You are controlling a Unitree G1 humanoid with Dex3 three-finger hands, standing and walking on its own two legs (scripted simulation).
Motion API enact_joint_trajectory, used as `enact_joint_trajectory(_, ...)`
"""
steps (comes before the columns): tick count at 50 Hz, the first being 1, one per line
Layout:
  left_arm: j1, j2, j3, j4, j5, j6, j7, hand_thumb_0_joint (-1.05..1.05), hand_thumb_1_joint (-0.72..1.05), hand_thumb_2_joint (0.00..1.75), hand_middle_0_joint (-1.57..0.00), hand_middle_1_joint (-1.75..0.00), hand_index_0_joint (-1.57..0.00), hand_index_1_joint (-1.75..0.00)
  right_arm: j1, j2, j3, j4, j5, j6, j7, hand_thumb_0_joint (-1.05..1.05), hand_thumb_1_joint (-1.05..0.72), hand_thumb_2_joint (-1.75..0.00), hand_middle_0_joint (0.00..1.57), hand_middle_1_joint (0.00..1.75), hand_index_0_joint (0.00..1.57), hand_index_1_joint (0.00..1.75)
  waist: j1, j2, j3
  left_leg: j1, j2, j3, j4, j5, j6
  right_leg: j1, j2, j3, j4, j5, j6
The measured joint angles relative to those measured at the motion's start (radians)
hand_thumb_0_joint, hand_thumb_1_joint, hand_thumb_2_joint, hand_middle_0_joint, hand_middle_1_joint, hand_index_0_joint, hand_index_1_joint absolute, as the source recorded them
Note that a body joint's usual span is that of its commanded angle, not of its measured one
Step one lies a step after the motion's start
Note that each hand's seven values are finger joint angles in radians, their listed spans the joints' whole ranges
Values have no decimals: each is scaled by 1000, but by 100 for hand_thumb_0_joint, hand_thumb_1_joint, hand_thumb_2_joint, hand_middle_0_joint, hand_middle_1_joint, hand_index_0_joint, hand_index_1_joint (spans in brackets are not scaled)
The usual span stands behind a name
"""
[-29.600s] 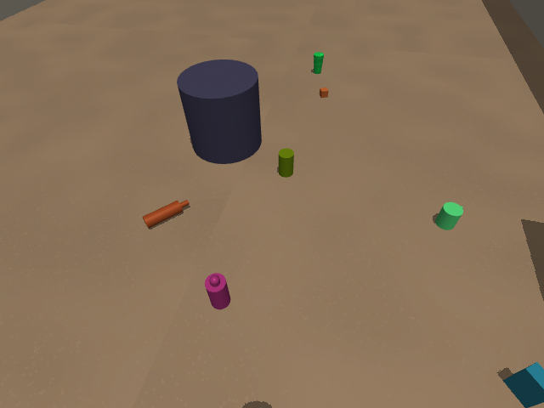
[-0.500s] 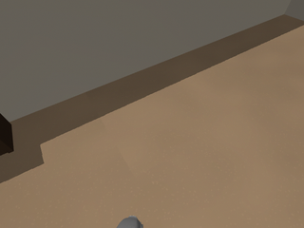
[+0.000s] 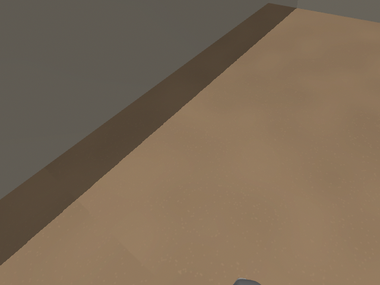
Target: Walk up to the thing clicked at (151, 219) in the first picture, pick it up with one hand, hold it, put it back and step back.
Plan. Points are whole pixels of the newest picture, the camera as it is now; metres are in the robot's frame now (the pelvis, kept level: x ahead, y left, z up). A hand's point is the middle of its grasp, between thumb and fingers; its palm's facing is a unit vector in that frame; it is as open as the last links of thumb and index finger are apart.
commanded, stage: walk up
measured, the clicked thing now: out of the picture -1.05 -1.75 -0.72
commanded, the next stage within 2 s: stand in 1.64 s
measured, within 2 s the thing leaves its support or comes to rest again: neither
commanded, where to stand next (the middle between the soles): +0.17 +0.03 m, yaw -17 degrees
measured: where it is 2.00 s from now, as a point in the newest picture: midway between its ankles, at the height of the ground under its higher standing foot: outside the picture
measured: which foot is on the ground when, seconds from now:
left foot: down 0.00-0.00, up 0.02-0.32, down 0.34-1.00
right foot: down 0.00-0.36, up 0.38-0.70, down 0.72-1.00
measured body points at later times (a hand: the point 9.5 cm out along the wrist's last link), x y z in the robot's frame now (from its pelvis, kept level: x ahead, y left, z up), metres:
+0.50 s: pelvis +0.08 +0.08 -0.01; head +0.13 +0.10 +0.44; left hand +0.23 +0.39 -0.14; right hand +0.10 -0.25 -0.10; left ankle +0.17 +0.19 -0.72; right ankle +0.06 -0.08 -0.65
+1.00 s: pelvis +0.09 +0.07 -0.01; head +0.11 +0.06 +0.44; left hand +0.28 +0.33 -0.12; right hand +0.04 -0.25 -0.12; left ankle +0.17 +0.18 -0.72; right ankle +0.05 -0.05 -0.71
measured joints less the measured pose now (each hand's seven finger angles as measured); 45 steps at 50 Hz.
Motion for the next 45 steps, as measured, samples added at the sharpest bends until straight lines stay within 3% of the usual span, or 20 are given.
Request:
enact_joint_trajectory(1,-3,-2,3,-7,3,-9,7,0,91,90,-20,-30,-20,-30,2,-5,-4,12,0,9,-3,1,-90,-90,20,30,21,30,5,20,5,-33,12,-35,105,-25,8,-5,16,-3,39,-30,0)
enact_joint_trajectory(4,2,-9,-3,-34,-10,-22,25,0,91,90,-21,-30,-20,-30,-8,-8,3,41,0,39,-7,1,-90,-90,20,30,21,30,35,34,17,-169,-38,-155,421,-47,5,6,34,22,84,-75,-3)
enact_joint_trajectory(6,17,-17,-10,-41,-14,-22,36,0,91,90,-21,-30,-21,-30,-16,-9,7,45,3,44,-8,1,-90,-90,20,30,20,30,45,42,19,-249,-38,-187,498,-8,2,37,40,39,56,-73,3)
enact_joint_trajectory(12,59,-15,-27,-34,4,-5,46,0,91,90,-21,-30,-21,-30,-45,-2,6,29,-2,27,-7,1,-90,-90,20,30,21,30,58,30,24,-364,14,-224,285,88,-10,70,40,105,32,-87,32)
enact_joint_trajectory(17,36,4,-39,-34,4,41,45,0,90,90,-21,-30,-21,-30,-63,1,-5,45,7,7,-26,1,-90,-90,20,30,21,30,66,-24,29,-314,-21,-203,97,207,-11,7,13,177,176,-176,64)
enact_joint_trajectory(18,19,8,-36,-28,1,55,48,0,90,90,-21,-30,-21,-30,-67,8,-6,50,2,1,-32,1,-90,-90,20,30,21,30,66,-46,36,-321,-31,-187,123,192,-20,-16,8,202,226,-188,45)
enact_joint_trajectory(20,-17,11,-34,-12,-3,77,60,1,91,90,-21,-30,-21,-30,-76,19,3,59,4,-4,-34,1,-90,-90,20,30,21,30,62,-59,47,-333,-19,-174,169,160,-18,-66,51,236,369,-279,22)
enact_joint_trajectory(24,-58,35,-19,15,-6,86,52,1,91,90,-21,-30,-20,-30,-87,54,23,76,0,-6,-42,1,-90,-90,20,30,21,30,47,-97,53,-313,3,-151,133,168,-9,-129,79,203,549,-269,9)
enact_joint_trajectory(33,-51,23,3,50,17,99,14,0,91,90,-21,-30,-20,-30,-58,1,12,68,-12,-25,-52,1,-90,-90,20,30,21,30,33,-79,34,-291,51,-85,76,180,-6,-37,39,112,316,-314,18)
enact_joint_trajectory(37,-48,14,15,57,24,82,13,0,91,90,-21,-30,-20,-30,-52,-32,8,74,-6,-11,-58,1,-90,-90,20,30,21,30,32,-42,32,-313,92,-80,133,150,-28,49,52,65,118,-196,10)
enact_joint_trajectory(38,-50,7,18,58,29,77,14,0,91,90,-21,-30,-20,-30,-53,-37,7,82,-2,-4,-62,1,-90,-90,20,30,21,30,31,-22,37,-322,102,-102,161,141,-18,54,66,56,121,-188,14)
enact_joint_trajectory(41,-42,-4,8,51,28,72,15,0,91,90,-21,-30,-20,-30,-67,-25,13,122,12,15,-79,1,-90,-90,20,30,21,30,51,-28,28,-337,39,-174,249,-19,-2,46,64,83,147,-202,9)
enact_joint_trajectory(45,-47,-26,-13,52,20,70,22,0,91,90,-21,-30,-21,-30,-81,-7,30,151,25,-7,-82,1,-90,-90,20,30,21,30,55,-25,14,-298,-8,-191,189,7,6,49,62,104,143,-199,14)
